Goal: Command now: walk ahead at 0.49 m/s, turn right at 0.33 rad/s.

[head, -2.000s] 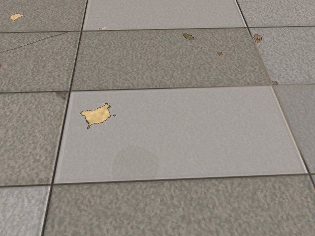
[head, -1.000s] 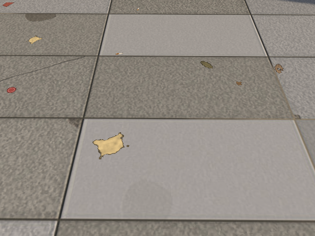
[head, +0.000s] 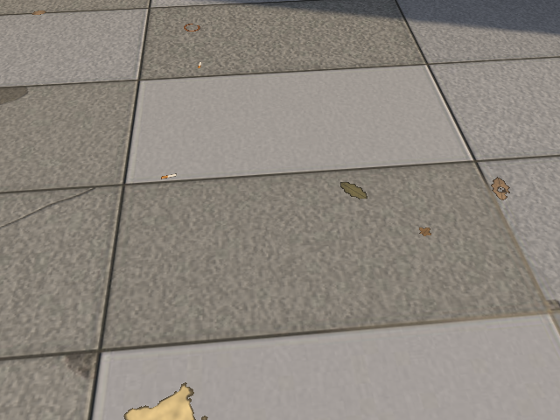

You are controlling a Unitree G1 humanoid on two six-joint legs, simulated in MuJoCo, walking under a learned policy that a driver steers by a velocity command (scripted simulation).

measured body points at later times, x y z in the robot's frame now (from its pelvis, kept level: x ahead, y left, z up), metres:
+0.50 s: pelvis +0.24 -0.07 +0.00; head +0.29 -0.10 +0.44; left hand +0.42 +0.18 -0.11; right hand +0.32 -0.37 -0.13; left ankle +0.37 +0.09 -0.68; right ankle +0.26 -0.14 -0.75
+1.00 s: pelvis +0.31 -0.07 -0.01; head +0.35 -0.08 +0.44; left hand +0.47 +0.20 -0.12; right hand +0.42 -0.37 -0.12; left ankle +0.38 +0.06 -0.75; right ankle +0.31 -0.19 -0.75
